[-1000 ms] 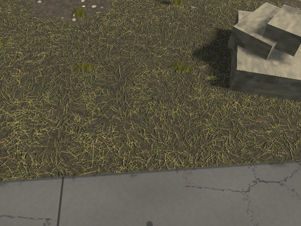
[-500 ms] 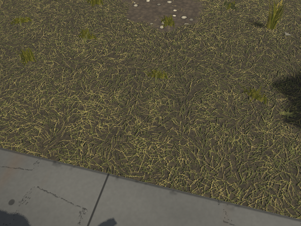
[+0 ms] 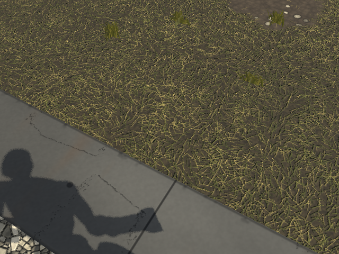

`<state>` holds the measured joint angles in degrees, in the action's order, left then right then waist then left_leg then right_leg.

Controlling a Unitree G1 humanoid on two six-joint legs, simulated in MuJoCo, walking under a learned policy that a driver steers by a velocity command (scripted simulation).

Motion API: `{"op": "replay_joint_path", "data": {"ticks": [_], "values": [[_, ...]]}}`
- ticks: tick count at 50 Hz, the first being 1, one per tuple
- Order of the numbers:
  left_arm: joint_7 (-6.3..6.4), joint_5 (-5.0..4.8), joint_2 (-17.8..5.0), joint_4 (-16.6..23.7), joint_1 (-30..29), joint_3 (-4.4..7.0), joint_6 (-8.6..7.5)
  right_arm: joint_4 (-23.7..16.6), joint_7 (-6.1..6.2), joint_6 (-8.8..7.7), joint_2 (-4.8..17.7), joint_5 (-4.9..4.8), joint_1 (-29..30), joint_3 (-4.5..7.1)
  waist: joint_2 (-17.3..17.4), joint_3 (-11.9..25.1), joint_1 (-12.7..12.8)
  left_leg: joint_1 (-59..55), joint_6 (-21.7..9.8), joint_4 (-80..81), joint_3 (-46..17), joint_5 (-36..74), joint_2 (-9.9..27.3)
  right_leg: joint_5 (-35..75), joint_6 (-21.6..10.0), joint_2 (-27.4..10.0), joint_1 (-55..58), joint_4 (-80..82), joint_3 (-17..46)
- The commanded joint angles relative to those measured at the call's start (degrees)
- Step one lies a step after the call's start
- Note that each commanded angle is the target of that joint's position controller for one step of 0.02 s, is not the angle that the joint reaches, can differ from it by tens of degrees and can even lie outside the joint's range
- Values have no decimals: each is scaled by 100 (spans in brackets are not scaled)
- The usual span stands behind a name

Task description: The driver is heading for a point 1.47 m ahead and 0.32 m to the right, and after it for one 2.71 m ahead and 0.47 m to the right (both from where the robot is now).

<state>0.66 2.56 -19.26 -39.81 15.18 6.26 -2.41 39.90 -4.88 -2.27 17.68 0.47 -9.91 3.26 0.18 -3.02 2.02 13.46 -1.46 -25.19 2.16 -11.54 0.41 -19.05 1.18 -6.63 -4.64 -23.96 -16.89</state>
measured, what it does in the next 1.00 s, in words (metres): steps on the spot: right foot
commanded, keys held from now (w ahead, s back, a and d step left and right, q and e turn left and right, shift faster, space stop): no key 0.96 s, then w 0.04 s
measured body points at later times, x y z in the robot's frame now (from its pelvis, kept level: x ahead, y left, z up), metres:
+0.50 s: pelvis +0.01 +0.01 -0.01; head +0.04 +0.01 +0.44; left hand +0.12 +0.28 -0.12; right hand +0.22 -0.22 -0.09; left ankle -0.01 +0.12 -0.74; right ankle +0.02 -0.12 -0.74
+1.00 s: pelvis +0.02 +0.00 -0.01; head +0.04 +0.01 +0.44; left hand +0.18 +0.28 -0.10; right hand +0.19 -0.26 -0.10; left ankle -0.01 +0.12 -0.74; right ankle +0.02 -0.12 -0.74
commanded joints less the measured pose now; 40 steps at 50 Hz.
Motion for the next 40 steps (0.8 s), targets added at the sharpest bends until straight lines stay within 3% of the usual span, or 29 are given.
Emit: {"op": "replay_joint_path", "data": {"ticks": [1,2,3,4,5,8,9,12,14,15,16,17,18,19,20,22,27,40], "values": [[-68,112,-237,662,-179,-85,-133,-279,246,-219,1280,47,-1237,413,631,1693,-750,-3244,-2203,160,-2538,4717,2056,-2132,189,300,-2506,-2031,950],[-112,174,-237,694,-504,-120,-214,-169,346,-395,1264,159,-1176,462,528,1009,-708,-2687,-1954,290,-2224,4168,1916,-2294,134,165,-3056,-2497,1424],[-61,153,-452,588,-507,-57,-260,-172,366,-468,1162,124,-1021,470,724,845,-633,-2306,-1813,430,-1891,3885,1727,-2191,188,99,-3139,-3028,1487],[-19,132,-617,453,-295,-11,-273,-295,352,-483,938,16,-676,387,743,853,-438,-1883,-1716,548,-1724,3928,1656,-2002,230,69,-2953,-3216,1611],[-6,65,-565,381,-235,-47,-268,-396,331,-472,814,-76,-354,350,704,680,-264,-1243,-1561,711,-1476,3797,1554,-1734,242,49,-2613,-3361,1679],[-181,-38,-401,20,435,-101,-180,-843,251,-432,709,-32,713,260,466,673,356,244,-1167,872,-783,3612,1094,-354,355,110,-1379,-3161,1632],[-288,-54,-334,-60,510,-138,-141,-935,204,-427,735,-20,898,261,395,637,385,450,-1054,785,-641,3398,967,-99,430,95,-1158,-2787,1592],[-521,-163,-129,-68,306,-280,-112,-874,1,-344,716,-65,615,237,177,530,125,313,-954,202,-872,2036,992,313,557,-42,-992,-1487,1606],[-493,-308,-137,-56,143,-331,-178,-804,-224,-244,446,-130,431,132,-23,500,90,443,-715,-139,-1115,792,790,1624,413,-5,-584,-569,1498],[-423,-357,-263,106,-26,-334,-228,-743,-253,-227,204,-124,168,52,-19,652,-2,425,-416,-152,-1234,189,609,2309,202,-185,-492,-589,1598],[-386,-395,-647,309,-593,-332,-295,-721,-185,-229,281,-119,-517,91,-368,731,-543,90,-149,20,-987,-514,254,2193,-361,-374,-888,-427,1891],[-400,-271,-671,277,-801,-310,-277,-740,-73,-225,655,-94,-437,196,-243,623,-579,-354,-62,-36,-630,-521,84,1137,-482,-247,-1516,-352,1884],[-385,-251,-685,185,-654,-274,-278,-864,-31,-243,774,-52,21,212,-134,529,-352,-378,-114,-135,-659,-465,115,789,-325,-113,-1710,-240,1753],[-364,-292,-596,157,-721,-291,-282,-937,3,-276,722,-20,240,181,-120,557,-289,-313,-188,-138,-739,-157,190,918,-194,-36,-1541,-293,1694],[-360,-317,-458,188,-777,-341,-272,-924,17,-302,693,-62,255,161,-64,589,-225,-138,-202,-81,-771,-23,182,1081,-110,14,-1281,-396,1635],[-356,-331,-429,128,-597,-371,-265,-984,3,-328,557,-88,307,115,-55,667,-91,-62,-209,-96,-789,337,169,1286,-110,-6,-1021,-501,1607],[-377,-303,-397,108,-589,-411,-264,-955,52,-309,591,-67,96,139,-97,697,-88,-126,-163,-257,-739,885,136,1504,-120,2,-970,-620,1531],[-374,-276,-554,194,-976,-369,-273,-865,134,-283,773,-78,-13,133,-122,670,-90,113,-80,-245,-664,781,99,1564,-132,43,-693,-714,1522]]}}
